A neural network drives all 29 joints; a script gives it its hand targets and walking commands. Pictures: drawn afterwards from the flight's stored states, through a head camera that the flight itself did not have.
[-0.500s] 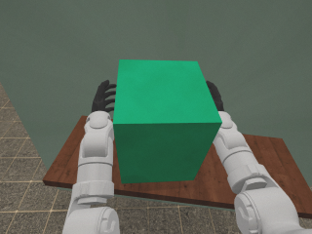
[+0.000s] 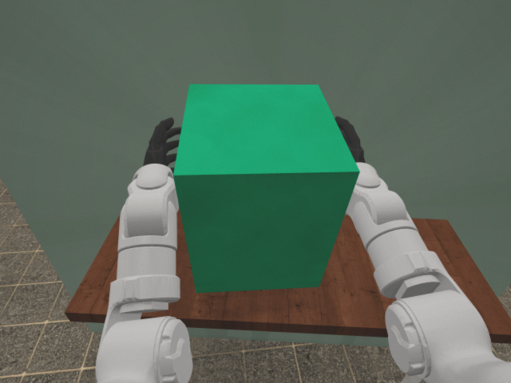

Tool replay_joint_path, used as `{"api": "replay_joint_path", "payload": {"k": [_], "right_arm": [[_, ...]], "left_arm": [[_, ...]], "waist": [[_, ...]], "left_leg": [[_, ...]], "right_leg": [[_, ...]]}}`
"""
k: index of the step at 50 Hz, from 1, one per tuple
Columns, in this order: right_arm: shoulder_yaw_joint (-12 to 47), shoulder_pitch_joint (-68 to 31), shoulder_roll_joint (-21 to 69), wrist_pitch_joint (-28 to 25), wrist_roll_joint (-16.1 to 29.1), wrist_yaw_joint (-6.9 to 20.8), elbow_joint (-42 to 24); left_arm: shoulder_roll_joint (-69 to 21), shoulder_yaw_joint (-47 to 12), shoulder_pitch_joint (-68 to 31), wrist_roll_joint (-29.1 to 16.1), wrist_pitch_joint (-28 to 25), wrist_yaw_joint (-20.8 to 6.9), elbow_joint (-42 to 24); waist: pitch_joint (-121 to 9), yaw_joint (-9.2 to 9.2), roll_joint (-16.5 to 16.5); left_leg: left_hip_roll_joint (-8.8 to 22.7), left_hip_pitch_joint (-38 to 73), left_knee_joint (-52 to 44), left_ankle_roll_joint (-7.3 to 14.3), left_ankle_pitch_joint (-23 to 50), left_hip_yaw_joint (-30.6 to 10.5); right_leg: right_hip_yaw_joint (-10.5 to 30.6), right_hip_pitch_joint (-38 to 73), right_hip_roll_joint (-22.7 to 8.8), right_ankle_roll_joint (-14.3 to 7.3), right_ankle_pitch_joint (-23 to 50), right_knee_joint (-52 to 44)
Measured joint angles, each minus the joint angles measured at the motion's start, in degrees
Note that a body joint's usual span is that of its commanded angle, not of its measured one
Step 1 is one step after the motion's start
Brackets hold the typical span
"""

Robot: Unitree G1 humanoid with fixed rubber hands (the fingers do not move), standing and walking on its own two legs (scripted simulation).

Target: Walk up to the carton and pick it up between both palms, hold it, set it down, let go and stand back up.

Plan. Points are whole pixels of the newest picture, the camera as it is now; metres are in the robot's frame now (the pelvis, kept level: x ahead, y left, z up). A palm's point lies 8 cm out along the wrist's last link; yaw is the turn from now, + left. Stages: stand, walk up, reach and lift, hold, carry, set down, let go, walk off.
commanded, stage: reach and lift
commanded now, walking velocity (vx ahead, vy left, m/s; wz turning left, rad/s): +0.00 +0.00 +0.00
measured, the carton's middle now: (256, 189) +0.37 +0.01 +0.17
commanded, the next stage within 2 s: hold in 1.14 s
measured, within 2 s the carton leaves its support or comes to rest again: neither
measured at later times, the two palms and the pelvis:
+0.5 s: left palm (161, 149) +0.38 +0.15 +0.24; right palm (357, 147) +0.37 -0.15 +0.24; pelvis +0.01 +0.01 +0.00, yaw -2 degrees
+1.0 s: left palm (161, 137) +0.38 +0.14 +0.25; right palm (362, 136) +0.38 -0.15 +0.26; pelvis +0.01 +0.01 +0.00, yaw -2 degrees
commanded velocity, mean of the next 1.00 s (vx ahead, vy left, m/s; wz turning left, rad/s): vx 0.00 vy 0.00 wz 0.00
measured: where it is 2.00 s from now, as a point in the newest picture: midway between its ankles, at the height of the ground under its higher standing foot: outside the picture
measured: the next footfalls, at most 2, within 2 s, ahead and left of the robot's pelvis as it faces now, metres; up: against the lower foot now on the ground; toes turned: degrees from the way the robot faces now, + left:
none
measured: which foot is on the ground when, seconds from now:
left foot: down 0.00-1.00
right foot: down 0.00-1.00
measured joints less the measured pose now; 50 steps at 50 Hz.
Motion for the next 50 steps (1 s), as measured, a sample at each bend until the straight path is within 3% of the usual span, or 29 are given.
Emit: {"api": "replay_joint_path", "payload": {"k": [11, 28, 36, 50], "right_arm": [[0.03, -2.54, -1.06, 4.42, 2.81, -1.47, -1.02], [2.86, -6.07, -3.67, 8.79, 7.21, -2.50, 0.14], [4.66, -5.57, -4.16, 10.86, 9.70, -4.41, -3.78], [4.32, -8.36, -5.27, 13.70, 10.61, -5.06, -2.69]], "left_arm": [[1.73, -0.69, -3.25, -1.41, 3.34, 0.09, 1.35], [1.44, 0.53, -4.87, -1.96, 6.87, 0.90, 1.33], [2.33, -0.09, -3.57, -3.87, 8.41, 0.96, -2.25], [2.66, 1.25, -7.82, -4.62, 10.22, 1.63, 0.89]], "waist": [[-1.58, -1.20, 0.28], [-2.55, -0.78, 1.29], [-2.28, -1.81, 1.55], [-4.65, -0.65, 2.87]], "left_leg": [[-0.04, -1.74, 0.55, 0.35, -0.06, 0.65], [0.27, -1.44, 1.00, 0.58, -1.04, 1.65], [0.46, -2.95, 1.95, 0.26, -1.20, 0.96], [0.68, -4.07, 1.77, 0.26, -1.11, 1.39]], "right_leg": [[0.62, -1.71, -0.09, 0.41, 0.39, 0.06], [1.65, -1.05, 0.12, 0.67, 0.52, -0.92], [0.99, -1.84, 0.40, 0.54, 0.78, -1.15], [1.42, -3.51, 0.57, 0.40, 0.60, -0.48]]}}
